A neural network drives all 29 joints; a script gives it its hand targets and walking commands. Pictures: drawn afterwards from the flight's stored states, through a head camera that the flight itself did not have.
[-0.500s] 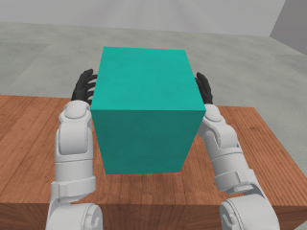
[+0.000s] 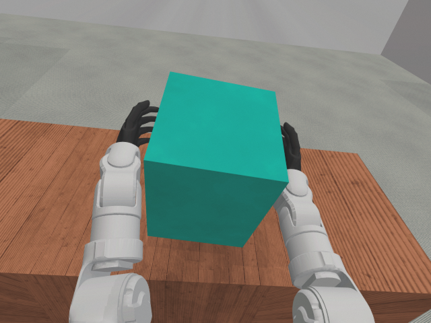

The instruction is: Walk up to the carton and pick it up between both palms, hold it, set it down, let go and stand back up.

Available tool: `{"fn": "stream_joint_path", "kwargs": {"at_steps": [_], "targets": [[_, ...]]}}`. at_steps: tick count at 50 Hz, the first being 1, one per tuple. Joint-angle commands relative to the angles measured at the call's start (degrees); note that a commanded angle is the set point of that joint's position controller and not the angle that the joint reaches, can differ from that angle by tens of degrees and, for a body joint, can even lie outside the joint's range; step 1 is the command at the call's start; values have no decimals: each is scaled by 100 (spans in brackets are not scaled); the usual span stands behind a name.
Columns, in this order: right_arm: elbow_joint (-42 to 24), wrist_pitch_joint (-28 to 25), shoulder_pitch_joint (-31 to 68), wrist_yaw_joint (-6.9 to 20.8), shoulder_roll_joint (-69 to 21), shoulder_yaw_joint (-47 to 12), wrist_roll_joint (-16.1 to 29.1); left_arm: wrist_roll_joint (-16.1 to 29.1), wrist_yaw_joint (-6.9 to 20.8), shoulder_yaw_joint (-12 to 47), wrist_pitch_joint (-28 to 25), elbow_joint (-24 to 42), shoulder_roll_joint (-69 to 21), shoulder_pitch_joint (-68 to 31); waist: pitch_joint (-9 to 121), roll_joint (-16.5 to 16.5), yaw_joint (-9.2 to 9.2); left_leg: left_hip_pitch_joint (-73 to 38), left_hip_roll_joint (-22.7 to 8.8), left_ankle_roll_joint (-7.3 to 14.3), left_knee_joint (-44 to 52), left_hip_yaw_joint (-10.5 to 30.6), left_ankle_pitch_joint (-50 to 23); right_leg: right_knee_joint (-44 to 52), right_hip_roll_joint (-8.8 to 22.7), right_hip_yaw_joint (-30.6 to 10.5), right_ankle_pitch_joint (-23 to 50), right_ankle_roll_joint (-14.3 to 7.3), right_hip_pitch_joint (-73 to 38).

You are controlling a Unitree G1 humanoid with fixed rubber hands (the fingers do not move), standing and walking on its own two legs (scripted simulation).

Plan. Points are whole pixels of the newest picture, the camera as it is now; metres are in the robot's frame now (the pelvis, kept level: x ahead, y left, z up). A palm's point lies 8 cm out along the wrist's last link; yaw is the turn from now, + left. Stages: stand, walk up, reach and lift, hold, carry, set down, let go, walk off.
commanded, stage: set down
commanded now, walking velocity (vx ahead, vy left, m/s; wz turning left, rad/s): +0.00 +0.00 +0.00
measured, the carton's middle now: (209, 166) +0.38 +0.00 +0.13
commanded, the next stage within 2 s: none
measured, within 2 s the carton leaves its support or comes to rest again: neither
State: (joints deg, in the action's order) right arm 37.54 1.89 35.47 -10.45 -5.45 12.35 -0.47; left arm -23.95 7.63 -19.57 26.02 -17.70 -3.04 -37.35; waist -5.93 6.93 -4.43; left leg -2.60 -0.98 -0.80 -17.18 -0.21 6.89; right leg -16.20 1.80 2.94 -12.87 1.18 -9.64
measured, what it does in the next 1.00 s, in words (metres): stands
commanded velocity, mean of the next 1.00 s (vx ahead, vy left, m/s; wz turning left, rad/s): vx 0.00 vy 0.00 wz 0.00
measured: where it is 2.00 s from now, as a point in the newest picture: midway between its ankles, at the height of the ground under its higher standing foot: outside the picture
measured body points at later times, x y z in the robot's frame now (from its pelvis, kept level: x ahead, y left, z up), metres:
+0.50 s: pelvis +0.02 +0.01 +0.00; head +0.00 +0.04 +0.45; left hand +0.41 +0.13 +0.15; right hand +0.37 -0.17 +0.14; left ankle +0.05 +0.13 -0.75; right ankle -0.02 -0.12 -0.75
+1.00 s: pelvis +0.02 +0.01 +0.00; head +0.02 +0.05 +0.45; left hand +0.44 +0.11 +0.12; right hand +0.37 -0.18 +0.11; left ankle +0.05 +0.13 -0.75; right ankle -0.02 -0.12 -0.75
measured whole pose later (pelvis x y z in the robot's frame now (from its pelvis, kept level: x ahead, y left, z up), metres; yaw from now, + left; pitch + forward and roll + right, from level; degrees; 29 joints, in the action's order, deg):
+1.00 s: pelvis +0.02 +0.01 +0.00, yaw -1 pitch -6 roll +0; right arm 37.7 -5.1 29.4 -13.2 -5.5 11.2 -1.6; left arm -17.8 5.3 -16.1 13.7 -30.7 -0.6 -35.4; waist -4.6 5.1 -6.9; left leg 2.8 -0.8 -0.1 -17.6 -1.7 8.4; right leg -12.9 2.1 1.6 -11.8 2.1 -5.4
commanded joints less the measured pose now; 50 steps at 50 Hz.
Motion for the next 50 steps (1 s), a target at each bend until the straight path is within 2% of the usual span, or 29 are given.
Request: {"fn": "stream_joint_path", "kwargs": {"at_steps": [1, 2, 3, 4, 5, 6, 8, 9, 12, 14, 15, 18, 19, 24, 26, 27, 28, 30, 31, 32, 34, 37, 38, 40, 41, 45, 46, 49, 50], "targets": [[-1600, -949, 4498, 619, -2259, -2180, 131, 767, 552, 2597, -389, 224, -2988, -3323, 1939, -852, -71, -1186, 221, 63, 124, -478, -790, 415, -347, 481, 999, 228, 933], [-1940, -1032, 4669, 602, -2260, -2363, 127, 831, 513, 2670, -416, 178, -3064, -3186, 2202, -820, 18, -1231, 239, 64, 43, -474, -1036, 373, -374, 472, 1208, 230, 870], [-1822, -1018, 4578, 578, -2281, -2480, 123, 840, 506, 2725, -456, 10, -3066, -3119, 2021, -689, -94, -1264, 233, 57, 59, -466, -954, 377, -404, 489, 1202, 235, 758], [-2124, -1110, 4620, 567, -2381, -2767, 228, 984, 427, 2971, -521, 288, -3138, -3196, 2524, -790, 37, -1427, 246, 41, -23, -476, -1217, 313, -413, 467, 1555, 261, 751], [-2045, -1159, 4600, 580, -2327, -2760, 252, 1106, 338, 3197, -602, 528, -3334, -3251, 2716, -875, -40, -1677, 197, -74, -151, -384, -1716, 290, -451, 534, 1675, 241, 854], [-2277, -1175, 4534, 553, -2315, -2933, 312, 1207, 315, 3258, -636, 490, -3297, -3074, 2840, -718, -45, -1768, 182, -66, -193, -365, -1837, 296, -480, 545, 1691, 246, 873], [-2468, -1155, 4356, 514, -2305, -3115, 419, 1279, 238, 3432, -659, 643, -3235, -2957, 2960, -859, -45, -1773, 206, -107, -251, -346, -1952, 311, -482, 558, 2037, 252, 888], [-2210, -1086, 4401, 512, -2296, -3043, 401, 1191, 242, 3319, -613, 507, -3153, -2964, 2811, -977, 12, -1638, 226, -68, -229, -364, -1768, 321, -413, 482, 1873, 254, 872], [-1752, -908, 3857, 500, -2249, -2867, 288, 1012, 348, 2983, -574, 295, -2930, -2834, 2366, -724, -34, -1371, 262, 70, 47, -419, -934, 391, -382, 445, 1634, 301, 775], [-1393, -863, 3641, 521, -2194, -2547, 179, 886, 449, 2815, -517, 87, -2860, -2785, 2065, -750, -183, -1225, 253, 98, 145, -362, -653, 414, -331, 399, 1499, 281, 872], [-1649, -948, 3796, 555, -2324, -2696, 188, 911, 448, 2828, -592, 191, -2911, -2758, 2405, -721, -68, -1343, 243, 75, 117, -396, -912, 356, -341, 418, 1752, 301, 789], [-1880, -1103, 3988, 525, -2395, -2896, 348, 1186, 346, 3385, -769, 521, -3327, -3023, 3028, -1086, -215, -1882, 167, -190, -274, -274, -2140, 279, -444, 467, 2319, 239, 1014], [-1833, -1044, 4000, 481, -2196, -2777, 288, 1156, 366, 3215, -747, 183, -3232, -2767, 2793, -975, -275, -1721, 193, -170, -225, -301, -1806, 414, -461, 459, 2115, 216, 975], [-1703, -947, 3629, 424, -2373, -2923, 272, 1064, 457, 2942, -792, 188, -3035, -2487, 2493, -614, -102, -1499, 271, -51, -76, -407, -1607, 356, -387, 356, 2576, 306, 596], [-1552, -890, 3580, 416, -2278, -2652, 146, 909, 532, 2699, -749, -151, -2867, -2523, 2050, -559, -207, -1224, 297, 13, 44, -405, -1049, 405, -343, 329, 2269, 320, 578], [-1525, -919, 3505, 428, -2317, -2727, 169, 905, 551, 2666, -785, -26, -2850, -2656, 2169, -704, -172, -1216, 306, 9, 68, -389, -1071, 364, -314, 321, 2357, 324, 572], [-1433, -928, 3482, 444, -2368, -2763, 144, 871, 577, 2607, -813, -88, -2852, -2518, 2055, -560, -101, -1152, 318, 15, 59, -440, -1170, 303, -318, 307, 2669, 353, 471], [-1739, -1023, 3603, 423, -2402, -2801, 119, 956, 581, 2829, -893, -84, -3071, -2567, 2324, -694, -247, -1294, 301, -51, -3, -388, -1398, 288, -334, 356, 2765, 319, 477], [-2048, -1092, 3829, 421, -2539, -2938, 208, 1148, 522, 2974, -969, 187, -3147, -2769, 2643, -651, -117, -1406, 280, -79, -113, -365, -1794, 214, -357, 317, 3052, 350, 525], [-2117, -1129, 3844, 391, -2498, -2871, 216, 1225, 507, 3149, -1028, 240, -3238, -2776, 2911, -733, -255, -1411, 303, -135, -183, -351, -1880, 218, -373, 348, 3172, 313, 565], [-1940, -1090, 3645, 384, -2629, -3043, 202, 1068, 493, 2976, -1059, -62, -3059, -2592, 2779, -624, -116, -1283, 351, -86, -187, -375, -1926, 201, -321, 235, 3598, 353, 289], [-1661, -965, 3409, 347, -2425, -2728, 70, 901, 613, 2601, -984, -281, -2854, -2558, 2176, -604, -143, -949, 365, 28, 40, -414, -1099, 242, -286, 231, 3058, 383, 395], [-1602, -995, 3366, 361, -2470, -2733, 29, 960, 621, 2696, -1067, -278, -2922, -2695, 2308, -472, -243, -1019, 333, 23, 73, -385, -1064, 258, -326, 266, 2999, 345, 362], [-1858, -1079, 3585, 374, -2565, -2794, -13, 1019, 553, 2779, -1158, -323, -3032, -2686, 2575, -569, -167, -972, 343, -20, -6, -367, -1238, 181, -304, 265, 3235, 351, 385], [-1615, -1101, 3431, 362, -2653, -2745, -12, 1055, 540, 2840, -1239, -235, -3128, -2814, 2705, -759, -254, -1152, 327, -92, -88, -366, -1543, 162, -342, 323, 3215, 341, 506], [-1516, -1175, 3379, 317, -2596, -2527, -263, 1060, 561, 2770, -1412, -570, -3094, -2858, 2936, -643, -387, -1098, 318, -83, -118, -354, -1478, 208, -330, 296, 3399, 320, 579], [-1535, -1199, 3486, 349, -2603, -2596, -187, 1029, 534, 2744, -1443, -698, -3001, -3046, 2963, -762, -238, -950, 329, -85, -92, -374, -1465, 174, -304, 254, 3349, 318, 464], [-1181, -1206, 3551, 385, -2612, -2385, -269, 934, 526, 2615, -1502, -964, -3088, -3121, 2655, -856, -305, -1023, 257, -85, -26, -314, -1169, 319, -339, 298, 2680, 269, 785], [-1322, -1231, 3639, 393, -2644, -2347, -291, 968, 526, 2556, -1535, -1039, -3138, -3167, 2819, -700, -212, -892, 254, -58, 12, -371, -1141, 317, -380, 314, 2700, 257, 801]]}}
